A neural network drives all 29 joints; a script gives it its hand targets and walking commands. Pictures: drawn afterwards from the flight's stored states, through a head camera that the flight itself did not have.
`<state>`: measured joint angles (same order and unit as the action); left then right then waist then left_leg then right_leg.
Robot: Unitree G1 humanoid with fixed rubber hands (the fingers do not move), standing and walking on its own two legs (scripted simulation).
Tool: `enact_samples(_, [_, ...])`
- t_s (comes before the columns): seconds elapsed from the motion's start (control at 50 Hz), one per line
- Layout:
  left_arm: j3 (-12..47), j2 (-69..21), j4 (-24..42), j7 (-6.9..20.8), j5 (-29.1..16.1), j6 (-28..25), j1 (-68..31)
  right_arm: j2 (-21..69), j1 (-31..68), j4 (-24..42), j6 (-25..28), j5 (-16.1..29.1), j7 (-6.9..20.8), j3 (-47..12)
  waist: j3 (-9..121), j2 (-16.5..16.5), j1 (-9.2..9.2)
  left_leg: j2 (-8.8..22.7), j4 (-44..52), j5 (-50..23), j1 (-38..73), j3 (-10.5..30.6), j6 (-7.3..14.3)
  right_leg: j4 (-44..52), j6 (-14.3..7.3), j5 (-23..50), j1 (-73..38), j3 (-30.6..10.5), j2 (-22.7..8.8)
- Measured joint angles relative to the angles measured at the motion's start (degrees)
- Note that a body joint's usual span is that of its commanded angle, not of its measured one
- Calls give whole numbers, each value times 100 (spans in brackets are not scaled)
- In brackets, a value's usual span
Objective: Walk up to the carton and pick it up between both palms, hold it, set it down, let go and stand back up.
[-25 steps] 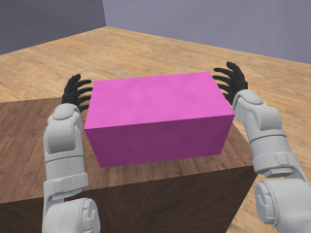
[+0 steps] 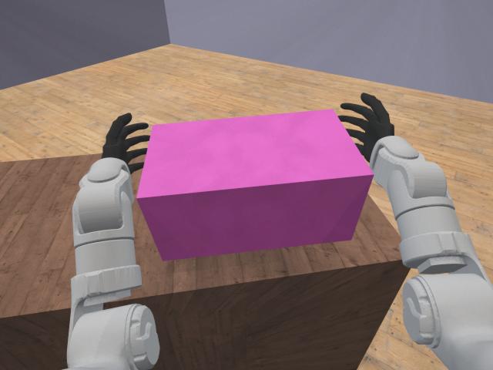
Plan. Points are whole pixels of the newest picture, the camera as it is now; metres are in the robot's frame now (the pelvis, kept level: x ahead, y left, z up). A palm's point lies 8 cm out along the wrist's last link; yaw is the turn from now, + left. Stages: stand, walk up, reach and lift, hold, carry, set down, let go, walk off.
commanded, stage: hold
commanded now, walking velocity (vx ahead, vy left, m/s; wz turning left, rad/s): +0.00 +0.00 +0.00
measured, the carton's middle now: (251, 182) +0.36 +0.00 +0.18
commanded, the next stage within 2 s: none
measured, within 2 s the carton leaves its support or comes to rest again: neither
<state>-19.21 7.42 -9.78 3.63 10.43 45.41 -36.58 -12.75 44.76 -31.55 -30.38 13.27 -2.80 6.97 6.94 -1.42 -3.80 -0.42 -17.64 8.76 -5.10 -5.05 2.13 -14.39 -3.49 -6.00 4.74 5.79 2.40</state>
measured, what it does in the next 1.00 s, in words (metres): stands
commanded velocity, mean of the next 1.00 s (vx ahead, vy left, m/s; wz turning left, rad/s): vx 0.00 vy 0.00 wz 0.00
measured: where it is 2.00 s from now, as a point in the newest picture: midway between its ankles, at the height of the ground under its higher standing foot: outside the picture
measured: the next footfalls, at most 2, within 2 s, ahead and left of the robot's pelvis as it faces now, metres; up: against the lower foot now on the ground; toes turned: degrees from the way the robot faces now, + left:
none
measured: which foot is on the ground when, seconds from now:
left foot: down 0.00-1.00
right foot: down 0.00-1.00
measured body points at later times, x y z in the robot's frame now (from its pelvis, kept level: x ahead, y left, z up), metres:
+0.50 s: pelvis +0.00 -0.01 +0.00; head -0.07 +0.01 +0.44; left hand +0.37 +0.20 +0.23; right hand +0.38 -0.20 +0.25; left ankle +0.02 +0.09 -0.75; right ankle +0.03 -0.08 -0.75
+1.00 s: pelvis +0.00 +0.00 +0.00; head -0.06 +0.02 +0.45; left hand +0.37 +0.21 +0.22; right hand +0.38 -0.19 +0.24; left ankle +0.02 +0.09 -0.75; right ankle +0.03 -0.08 -0.75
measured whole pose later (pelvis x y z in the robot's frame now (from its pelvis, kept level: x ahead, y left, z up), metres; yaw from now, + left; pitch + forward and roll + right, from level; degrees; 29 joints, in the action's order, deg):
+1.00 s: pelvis +0.00 +0.00 +0.00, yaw +0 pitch -4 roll +0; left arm -19.5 7.5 -7.8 4.2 10.8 45.8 -35.6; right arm -12.2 43.8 -29.6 -30.0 13.3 -3.3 6.6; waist 5.9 -1.7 -3.9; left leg -0.5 -17.3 8.9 -4.6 -4.8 2.0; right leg -14.2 -3.5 -6.3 4.3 5.8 2.4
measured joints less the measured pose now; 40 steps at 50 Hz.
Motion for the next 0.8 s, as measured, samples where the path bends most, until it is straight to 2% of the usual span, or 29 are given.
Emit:
enact_samples(0.16, [-1, 23, 122, 16, -8, -9, 95, 51, -21, 76, 9, 6, -24, -4, -22, 2, -26, 2, 9, -15, 13, 52, -20, 17, -17, -2, -33, 48, 5])
enact_samples(0.4, [-64, 47, -66, 47, -50, -94, 7, 68, -19, 89, 14, -7, -85, -12, 7, 7, -9, 13, 2, -3, -6, 51, -30, -19, -30, -31, 3, 42, 15])
enact_samples(0.8, [-33, -11, 203, 66, 28, 41, 133, 74, -174, 229, 35, 48, -71, -25, -80, -9, -24, 2, 9, 23, 41, 30, -16, -6, -10, -40, -41, 12, 7])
